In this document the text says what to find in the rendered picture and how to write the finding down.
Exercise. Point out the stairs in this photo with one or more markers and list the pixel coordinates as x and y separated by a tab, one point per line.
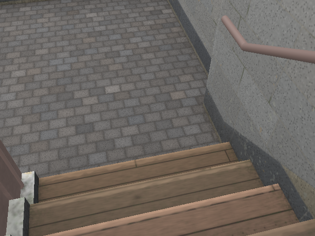
201	191

